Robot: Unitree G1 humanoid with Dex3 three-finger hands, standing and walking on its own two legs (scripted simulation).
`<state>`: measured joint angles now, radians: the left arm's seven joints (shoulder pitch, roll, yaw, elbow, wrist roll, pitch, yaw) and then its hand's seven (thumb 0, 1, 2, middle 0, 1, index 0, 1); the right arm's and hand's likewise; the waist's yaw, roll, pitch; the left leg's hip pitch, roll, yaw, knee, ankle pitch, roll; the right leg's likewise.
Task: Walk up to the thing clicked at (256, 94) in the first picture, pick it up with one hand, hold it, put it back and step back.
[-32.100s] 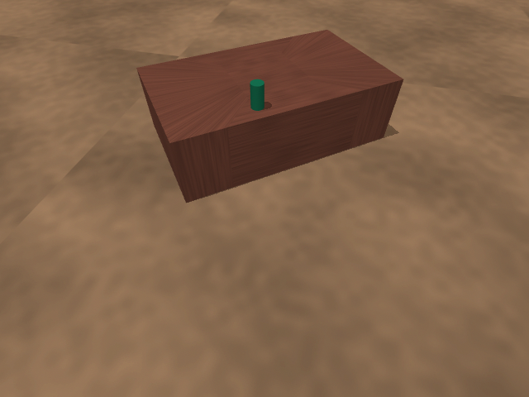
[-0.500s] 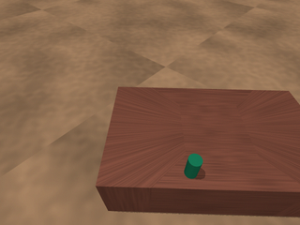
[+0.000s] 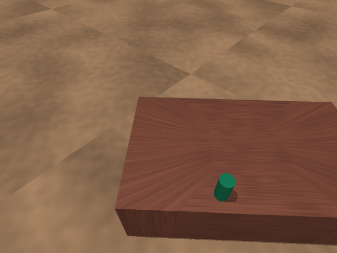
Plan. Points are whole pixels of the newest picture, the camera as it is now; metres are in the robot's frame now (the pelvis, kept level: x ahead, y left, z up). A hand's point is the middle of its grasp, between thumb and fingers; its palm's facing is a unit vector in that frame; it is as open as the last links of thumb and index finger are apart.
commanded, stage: stand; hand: right
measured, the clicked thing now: (224, 187) +0.45 -0.23 -0.33
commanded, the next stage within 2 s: none
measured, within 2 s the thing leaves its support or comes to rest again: neither
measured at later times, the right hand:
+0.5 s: hand out of the picture +0.07 -0.24 -0.16, palm faces -0.01 +0.94 -0.35, open 7.4 cm
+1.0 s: hand out of the picture +0.09 -0.24 -0.16, palm faces -0.02 +0.94 -0.35, open 7.4 cm
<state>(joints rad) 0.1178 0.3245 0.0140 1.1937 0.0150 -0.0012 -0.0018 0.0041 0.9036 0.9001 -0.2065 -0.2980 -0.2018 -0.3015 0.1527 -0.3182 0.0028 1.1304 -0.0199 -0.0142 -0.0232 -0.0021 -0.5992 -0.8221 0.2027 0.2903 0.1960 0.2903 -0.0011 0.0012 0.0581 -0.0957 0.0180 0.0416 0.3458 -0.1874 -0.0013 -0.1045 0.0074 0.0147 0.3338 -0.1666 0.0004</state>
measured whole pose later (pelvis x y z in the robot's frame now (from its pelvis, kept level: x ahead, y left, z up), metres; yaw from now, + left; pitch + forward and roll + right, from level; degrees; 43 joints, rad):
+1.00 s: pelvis +0.02 +0.01 +0.00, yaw +1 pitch -2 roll +0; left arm 0.10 0.33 0.00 1.16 0.01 -0.01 0.00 0.00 0.90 0.90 -0.21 -0.30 -0.20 -0.30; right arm 0.12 -0.34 0.00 1.14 -0.01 -0.01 -0.01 0.00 -0.90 -0.89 0.21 0.30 0.20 0.30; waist -0.01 0.00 0.05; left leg -0.07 -0.01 0.04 0.30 -0.19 0.02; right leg -0.08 -0.02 0.01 0.30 -0.18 0.02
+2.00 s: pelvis +0.02 +0.01 +0.00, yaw +2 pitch -2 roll +0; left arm 0.12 0.34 0.00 1.14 0.01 -0.01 0.00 0.00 0.90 0.90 -0.21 -0.30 -0.20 -0.30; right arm 0.12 -0.34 0.00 1.14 -0.01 -0.02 -0.01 0.00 -0.90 -0.89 0.21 0.30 0.20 0.30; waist -0.01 0.00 0.04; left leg -0.08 -0.01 0.02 0.30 -0.19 0.01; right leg -0.08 -0.02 -0.01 0.29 -0.18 0.02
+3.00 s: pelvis -0.16 +0.04 -0.03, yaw -3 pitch -2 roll +0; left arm 0.16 0.39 0.08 0.85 0.03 0.05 0.01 0.01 0.90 0.90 -0.21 -0.30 -0.20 -0.30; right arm 0.12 -0.38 -0.05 0.85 -0.01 0.03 -0.02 0.00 -0.90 -0.89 0.21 0.30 0.20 0.30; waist 0.01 -0.01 0.20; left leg -0.32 0.00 0.07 0.67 -0.32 0.04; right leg -0.26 0.04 0.07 0.66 -0.37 -0.01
